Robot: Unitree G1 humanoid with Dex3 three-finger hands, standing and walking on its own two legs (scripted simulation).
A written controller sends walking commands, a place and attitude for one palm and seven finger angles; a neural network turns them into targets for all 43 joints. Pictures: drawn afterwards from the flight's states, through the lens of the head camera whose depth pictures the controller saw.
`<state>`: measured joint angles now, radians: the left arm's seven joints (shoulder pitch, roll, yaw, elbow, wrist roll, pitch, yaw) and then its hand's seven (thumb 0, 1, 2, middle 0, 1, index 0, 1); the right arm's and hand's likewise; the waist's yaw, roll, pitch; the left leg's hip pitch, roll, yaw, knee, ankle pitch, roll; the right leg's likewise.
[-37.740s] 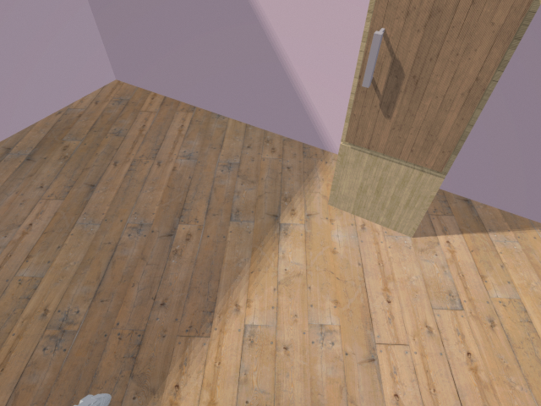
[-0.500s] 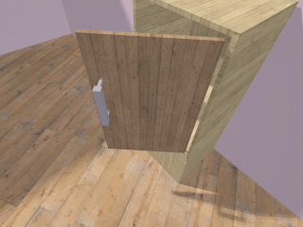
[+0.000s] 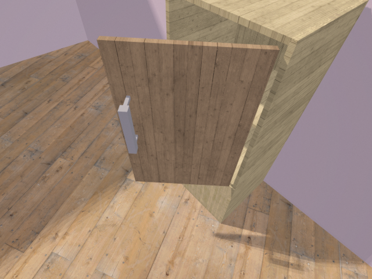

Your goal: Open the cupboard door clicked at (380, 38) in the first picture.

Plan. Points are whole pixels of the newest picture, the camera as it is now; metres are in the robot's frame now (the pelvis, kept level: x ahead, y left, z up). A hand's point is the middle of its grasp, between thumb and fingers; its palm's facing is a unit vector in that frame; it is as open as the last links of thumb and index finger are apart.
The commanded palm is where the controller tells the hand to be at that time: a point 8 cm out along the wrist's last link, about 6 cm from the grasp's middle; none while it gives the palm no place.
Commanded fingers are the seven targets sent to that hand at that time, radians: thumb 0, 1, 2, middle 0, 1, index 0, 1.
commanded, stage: look again from close up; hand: left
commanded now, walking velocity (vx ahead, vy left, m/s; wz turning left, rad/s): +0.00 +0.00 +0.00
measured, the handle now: (130, 126) +0.49 +0.19 +0.01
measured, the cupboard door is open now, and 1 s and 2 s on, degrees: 45 45 45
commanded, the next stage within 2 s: shuffle to correct the standing spot in 0.10 s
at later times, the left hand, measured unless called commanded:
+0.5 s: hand out of the picture +0.00 +0.19 -0.18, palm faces -0.02 -0.97 -0.24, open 7.4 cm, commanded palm none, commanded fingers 0.00 0.90 0.90 -0.20 -0.30 -0.20 -0.30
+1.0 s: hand out of the picture -0.06 +0.14 -0.18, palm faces +0.03 -0.99 -0.14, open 7.4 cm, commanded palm none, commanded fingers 0.00 0.90 0.90 -0.20 -0.30 -0.20 -0.30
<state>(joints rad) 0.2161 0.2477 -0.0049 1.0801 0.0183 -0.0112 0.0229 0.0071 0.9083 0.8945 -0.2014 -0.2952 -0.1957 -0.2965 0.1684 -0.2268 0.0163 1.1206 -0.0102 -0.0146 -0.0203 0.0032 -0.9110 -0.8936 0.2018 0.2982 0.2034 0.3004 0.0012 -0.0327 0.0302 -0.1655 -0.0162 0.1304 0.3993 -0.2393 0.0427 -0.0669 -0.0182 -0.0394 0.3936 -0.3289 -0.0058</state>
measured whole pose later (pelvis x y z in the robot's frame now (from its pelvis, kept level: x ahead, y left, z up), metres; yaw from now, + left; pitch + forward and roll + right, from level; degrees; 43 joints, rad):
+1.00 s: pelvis -0.02 -0.01 +0.00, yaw +0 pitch +0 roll +0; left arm 0.35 0.13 -0.02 1.14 0.01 -0.02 0.03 0.01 0.91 0.89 -0.20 -0.30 -0.20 -0.30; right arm 0.31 -0.11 0.02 1.18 -0.01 -0.02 -0.03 0.00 -0.91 -0.89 0.20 0.30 0.20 0.30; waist 0.01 -0.04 0.03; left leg -0.20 0.01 0.12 0.44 -0.24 0.03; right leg -0.10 0.00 -0.05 0.42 -0.32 -0.02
